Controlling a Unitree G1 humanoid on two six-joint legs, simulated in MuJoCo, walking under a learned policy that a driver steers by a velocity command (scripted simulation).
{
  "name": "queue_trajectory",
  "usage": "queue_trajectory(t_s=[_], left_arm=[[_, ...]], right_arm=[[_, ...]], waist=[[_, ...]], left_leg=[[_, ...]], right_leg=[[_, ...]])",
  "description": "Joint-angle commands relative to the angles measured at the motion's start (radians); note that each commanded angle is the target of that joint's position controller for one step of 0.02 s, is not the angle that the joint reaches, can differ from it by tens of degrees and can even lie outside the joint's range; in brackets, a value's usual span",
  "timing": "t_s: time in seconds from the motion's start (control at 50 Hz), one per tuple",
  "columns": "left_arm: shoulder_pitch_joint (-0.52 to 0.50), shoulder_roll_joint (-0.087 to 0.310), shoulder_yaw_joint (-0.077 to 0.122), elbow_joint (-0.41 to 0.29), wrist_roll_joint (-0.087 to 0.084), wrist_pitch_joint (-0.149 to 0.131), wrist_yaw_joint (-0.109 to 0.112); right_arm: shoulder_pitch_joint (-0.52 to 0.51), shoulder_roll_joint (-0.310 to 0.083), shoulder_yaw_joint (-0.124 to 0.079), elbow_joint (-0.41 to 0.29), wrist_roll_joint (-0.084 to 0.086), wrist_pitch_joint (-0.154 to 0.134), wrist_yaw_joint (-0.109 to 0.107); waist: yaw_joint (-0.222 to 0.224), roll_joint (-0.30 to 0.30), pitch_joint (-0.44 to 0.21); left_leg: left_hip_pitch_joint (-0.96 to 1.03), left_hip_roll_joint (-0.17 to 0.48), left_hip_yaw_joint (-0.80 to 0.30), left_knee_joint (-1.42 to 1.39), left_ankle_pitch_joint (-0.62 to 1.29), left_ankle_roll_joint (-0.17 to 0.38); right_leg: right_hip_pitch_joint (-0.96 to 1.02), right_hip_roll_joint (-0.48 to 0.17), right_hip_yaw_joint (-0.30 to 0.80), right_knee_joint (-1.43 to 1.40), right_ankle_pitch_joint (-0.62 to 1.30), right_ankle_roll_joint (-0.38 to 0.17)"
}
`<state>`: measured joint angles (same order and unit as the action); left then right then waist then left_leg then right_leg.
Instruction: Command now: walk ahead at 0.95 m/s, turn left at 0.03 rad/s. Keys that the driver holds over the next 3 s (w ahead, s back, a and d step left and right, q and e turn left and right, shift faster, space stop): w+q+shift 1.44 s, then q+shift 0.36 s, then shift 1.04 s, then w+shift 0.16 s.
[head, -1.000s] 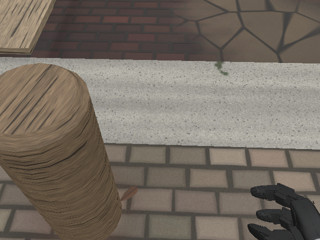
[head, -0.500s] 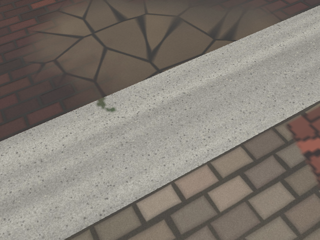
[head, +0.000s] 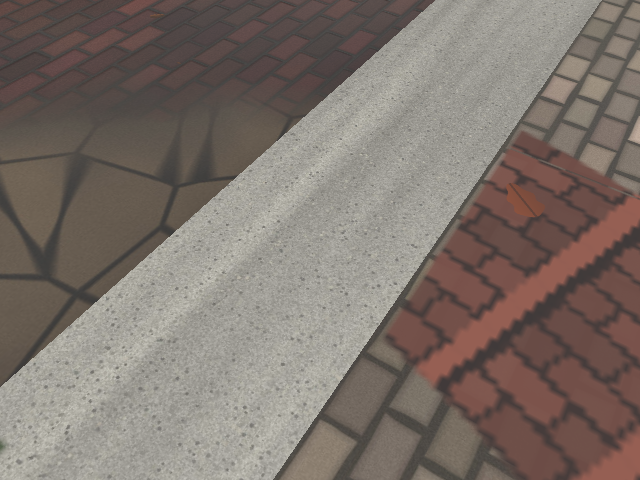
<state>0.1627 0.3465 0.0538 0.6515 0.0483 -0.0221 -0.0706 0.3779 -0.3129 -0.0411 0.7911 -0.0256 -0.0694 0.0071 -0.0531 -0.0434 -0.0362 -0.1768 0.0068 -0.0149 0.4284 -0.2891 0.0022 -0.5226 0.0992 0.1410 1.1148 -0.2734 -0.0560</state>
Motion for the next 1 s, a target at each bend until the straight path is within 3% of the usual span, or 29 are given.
queue_trajectory(t_s=[0.02, 0.08, 0.12, 0.16, 0.18, 0.2, 0.22, 0.24, 0.26, 0.28, 0.3, 0.36, 0.42, 0.5, 0.52, 0.56, 0.58, 0.62, 0.64, 0.66, 0.68, 0.7, 0.72, 0.74, 0.78, 0.82, 0.88, 0.94, 1.0], left_arm=[[-0.102, 0.061, -0.008, -0.101, 0.028, -0.007, -0.007], [-0.255, 0.005, -0.053, -0.146, 0.013, -0.024, -0.014], [-0.267, 0.024, -0.056, -0.148, 0.001, -0.031, -0.009], [-0.178, 0.057, -0.046, -0.108, -0.009, -0.039, 0.017], [-0.053, 0.083, -0.031, -0.061, -0.008, -0.042, 0.034], [0.100, 0.121, -0.012, -0.014, 0.003, -0.047, 0.054], [0.271, 0.195, 0.012, 0.001, 0.021, -0.053, 0.072], [0.270, 0.237, 0.020, 0.006, 0.030, -0.043, 0.083], [0.181, 0.187, 0.016, 0.000, 0.013, -0.035, 0.089], [0.127, 0.107, -0.001, 0.008, 0.005, -0.035, 0.087], [0.110, 0.068, -0.007, 0.019, 0.003, -0.039, 0.082], [0.133, 0.022, -0.018, 0.075, -0.016, -0.068, 0.082], [0.168, 0.001, -0.019, 0.117, -0.028, -0.094, 0.070], [0.149, 0.015, -0.015, 0.150, -0.023, -0.113, 0.073], [0.157, 0.045, -0.009, 0.158, -0.026, -0.116, 0.077], [0.203, 0.086, 0.000, 0.169, -0.025, -0.117, 0.088], [0.225, 0.122, 0.007, 0.173, -0.023, -0.109, 0.098], [0.177, 0.183, 0.027, 0.153, -0.009, -0.075, 0.116], [0.118, 0.193, 0.031, 0.127, -0.005, -0.059, 0.117], [0.111, 0.161, 0.029, 0.129, -0.003, -0.053, 0.098], [0.150, 0.006, -0.015, 0.078, 0.013, -0.074, 0.079], [0.169, 0.050, -0.018, -0.024, -0.016, -0.095, 0.082], [0.079, 0.088, -0.023, -0.034, -0.010, -0.111, 0.083], [0.067, 0.086, -0.027, -0.030, -0.009, -0.115, 0.083], [0.076, 0.062, -0.038, -0.020, 0.022, -0.080, 0.083], [0.071, 0.044, -0.043, -0.030, 0.029, -0.033, 0.079], [-0.111, 0.004, -0.063, -0.112, 0.012, -0.025, 0.063], [-0.167, 0.001, -0.069, -0.125, -0.013, -0.032, 0.056], [-0.237, 0.025, -0.065, -0.158, -0.013, -0.046, 0.053]], right_arm=[[0.071, -0.129, -0.026, 0.017, 0.017, -0.017, -0.001], [0.088, -0.141, -0.036, 0.037, 0.009, -0.008, -0.002], [0.087, -0.184, -0.052, 0.055, 0.012, -0.005, -0.005], [0.071, -0.182, -0.050, 0.057, 0.025, -0.011, -0.001], [0.063, -0.187, -0.051, 0.061, 0.032, -0.017, 0.002], [0.044, -0.186, -0.050, 0.054, 0.041, -0.024, 0.007], [0.043, -0.116, -0.033, 0.022, 0.043, -0.035, 0.009], [0.088, -0.013, -0.013, -0.012, 0.055, -0.027, 0.007], [0.042, -0.076, -0.022, -0.022, 0.045, -0.007, 0.001], [-0.002, -0.094, -0.030, -0.019, 0.031, 0.003, 0.007], [-0.011, -0.075, -0.027, -0.008, 0.024, 0.009, 0.019], [-0.049, -0.025, -0.021, -0.008, -0.004, 0.047, 0.043], [-0.175, -0.001, -0.010, -0.065, -0.006, 0.063, 0.058], [-0.336, -0.010, 0.009, -0.149, 0.007, 0.056, 0.087], [-0.371, -0.005, 0.019, -0.166, 0.004, 0.056, 0.099], [-0.405, -0.014, 0.025, -0.170, 0.001, 0.054, 0.109], [-0.376, -0.028, 0.022, -0.160, 0.002, 0.056, 0.101], [-0.126, -0.097, -0.003, -0.096, 0.005, 0.056, 0.081], [0.102, -0.151, -0.030, -0.026, 0.000, 0.054, 0.064], [0.206, -0.198, -0.061, 0.022, 0.008, 0.058, 0.037], [0.125, -0.301, -0.086, 0.010, 0.012, 0.076, 0.013], [0.091, -0.361, -0.106, -0.044, 0.003, 0.084, 0.009], [0.066, -0.315, -0.105, -0.064, 0.005, 0.086, 0.001], [0.025, -0.255, -0.091, -0.051, 0.005, 0.080, -0.007], [-0.029, -0.197, -0.071, -0.057, 0.008, 0.050, -0.012], [-0.047, -0.157, -0.053, -0.059, 0.016, 0.024, -0.009], [-0.029, -0.157, -0.056, -0.060, 0.020, 0.002, -0.002], [0.022, -0.173, -0.068, -0.051, 0.036, -0.003, 0.006], [0.069, -0.204, -0.081, -0.037, 0.038, 0.011, 0.001]], waist=[[0.025, 0.191, 0.114], [-0.011, 0.201, 0.126], [0.007, 0.220, 0.115], [0.059, 0.198, 0.056], [0.128, 0.156, -0.019], [0.210, 0.113, -0.108], [0.272, -0.044, -0.246], [0.201, -0.188, -0.305], [0.171, -0.110, -0.204], [0.140, -0.056, -0.083], [0.120, -0.049, -0.019], [0.068, -0.081, 0.101], [0.053, -0.043, 0.157], [0.029, -0.013, 0.206], [0.033, 0.003, 0.214], [0.042, 0.023, 0.186], [0.018, -0.011, 0.141], [-0.130, -0.067, -0.016], [-0.232, -0.058, -0.119], [-0.244, 0.058, -0.139], [-0.095, 0.328, -0.102], [-0.073, 0.271, -0.341], [-0.082, 0.088, -0.248], [-0.021, 0.002, -0.070], [0.067, -0.066, 0.043], [0.112, -0.058, 0.092], [0.067, 0.002, 0.154], [0.009, 0.067, 0.106], [-0.035, 0.084, 0.086]], left_leg=[[0.197, 0.184, -0.334, -0.256, 0.036, 0.169], [0.085, 0.151, -0.259, -0.284, 0.231, 0.178], [0.039, 0.178, -0.248, -0.284, 0.410, 0.178], [0.005, 0.172, -0.205, -0.178, 0.648, 0.160], [-0.027, 0.148, -0.174, -0.017, 0.774, 0.148], [-0.156, 0.103, -0.150, 0.208, 0.711, 0.132], [-0.310, 0.042, -0.108, 0.512, 0.342, 0.127], [-0.515, -0.035, -0.071, 0.760, -0.203, 0.117], [-0.568, -0.008, -0.082, 0.836, -0.092, 0.123], [-0.589, 0.044, -0.078, 0.828, -0.023, 0.121], [-0.581, 0.073, -0.073, 0.807, 0.009, 0.108], [-0.591, 0.120, -0.067, 0.778, 0.032, 0.074], [-0.688, 0.132, -0.040, 0.778, 0.124, 0.066], [-0.630, 0.102, 0.058, 0.566, 0.299, 0.088], [-0.563, 0.090, 0.099, 0.468, 0.333, 0.106], [-0.414, -0.002, 0.207, 0.344, 0.357, 0.143], [-0.345, -0.049, 0.230, 0.340, 0.312, 0.157], [-0.091, -0.110, 0.210, 0.340, 0.205, 0.198], [0.159, -0.119, 0.150, 0.301, 0.172, 0.235], [0.378, -0.088, 0.056, 0.215, 0.155, 0.264], [0.533, 0.094, -0.249, 0.279, 0.392, 0.323], [0.706, 0.227, -0.664, 0.035, 0.112, 0.487], [0.594, 0.244, -0.750, -0.122, -0.064, 0.446], [0.393, 0.218, -0.695, -0.176, -0.080, 0.398], [0.090, 0.134, -0.544, -0.188, 0.019, 0.364], [-0.133, 0.062, -0.442, -0.222, 0.033, 0.358], [-0.282, -0.020, -0.360, -0.262, 0.157, 0.328], [-0.171, -0.032, -0.358, -0.213, 0.364, 0.274], [-0.014, 0.010, -0.416, -0.163, 0.520, 0.243]], right_leg=[[-0.285, -0.064, -0.054, -0.110, 0.027, 0.035], [-0.103, -0.066, -0.143, -0.359, 0.044, 0.059], [0.044, -0.049, -0.154, -0.448, 0.067, 0.046], [0.260, -0.027, -0.153, -0.536, 0.079, 0.026], [0.449, -0.013, -0.153, -0.584, 0.099, 0.008], [0.692, -0.064, -0.118, -0.595, 0.094, -0.011], [0.891, -0.317, 0.141, -0.663, -0.293, -0.045], [0.947, -0.535, 0.536, -0.818, -0.607, -0.073], [0.790, -0.523, 0.604, -0.874, -0.590, -0.094], [0.703, -0.464, 0.426, -0.860, -0.435, -0.088], [0.626, -0.421, 0.300, -0.884, -0.266, -0.086], [0.501, -0.363, 0.083, -0.950, -0.010, -0.057], [0.492, -0.346, -0.070, -1.004, 0.172, -0.052], [0.441, -0.290, -0.306, -1.054, 0.459, -0.014], [0.432, -0.287, -0.344, -1.066, 0.537, -0.002], [0.482, -0.274, -0.405, -0.999, 0.975, 0.025], [0.540, -0.292, -0.406, -0.906, 1.214, 0.036], [0.571, -0.336, -0.388, -0.554, 1.471, 0.044], [0.477, -0.345, -0.358, -0.267, 1.415, 0.029], [0.275, -0.236, -0.360, 0.117, 0.755, 0.037], [-0.114, -0.067, -0.309, 0.544, -0.242, 0.076], [-0.319, -0.053, -0.090, 0.650, -0.210, 0.067], [-0.362, -0.107, -0.044, 0.564, -0.122, 0.061], [-0.342, -0.151, -0.050, 0.446, -0.071, 0.058], [-0.210, -0.205, -0.049, 0.303, -0.091, 0.082], [-0.115, -0.238, -0.070, 0.150, -0.138, 0.117], [-0.033, -0.228, -0.132, -0.156, 0.120, 0.130], [0.032, -0.174, -0.138, -0.364, 0.369, 0.105], [0.069, -0.126, -0.119, -0.496, 0.379, 0.086]])
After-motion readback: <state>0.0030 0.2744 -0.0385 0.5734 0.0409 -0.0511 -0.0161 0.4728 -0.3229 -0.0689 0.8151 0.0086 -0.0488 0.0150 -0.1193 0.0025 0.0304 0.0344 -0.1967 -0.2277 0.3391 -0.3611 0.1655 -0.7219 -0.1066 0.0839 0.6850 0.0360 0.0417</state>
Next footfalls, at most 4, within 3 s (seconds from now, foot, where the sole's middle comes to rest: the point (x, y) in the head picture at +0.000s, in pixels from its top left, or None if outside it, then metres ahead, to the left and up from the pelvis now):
0.22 right None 0.30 -0.11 -0.78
0.66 left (209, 418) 0.67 0.20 -0.78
1.08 right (177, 273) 1.08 0.31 -0.78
1.60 left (24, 298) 1.14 0.76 -0.95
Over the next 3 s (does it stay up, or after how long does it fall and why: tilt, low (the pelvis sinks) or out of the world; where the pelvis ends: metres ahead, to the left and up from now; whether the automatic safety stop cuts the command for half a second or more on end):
stays up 1.24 0.92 -0.18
